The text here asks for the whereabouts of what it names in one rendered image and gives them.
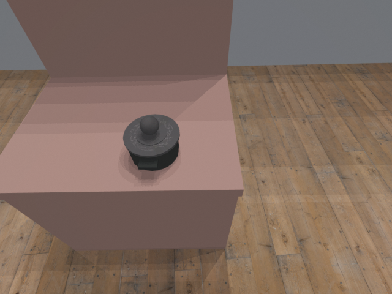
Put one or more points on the knob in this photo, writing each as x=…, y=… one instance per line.
x=149, y=125

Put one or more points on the pot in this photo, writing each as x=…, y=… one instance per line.
x=156, y=163

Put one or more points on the lid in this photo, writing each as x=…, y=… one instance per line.
x=143, y=145

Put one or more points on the table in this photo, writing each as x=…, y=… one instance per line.
x=112, y=61

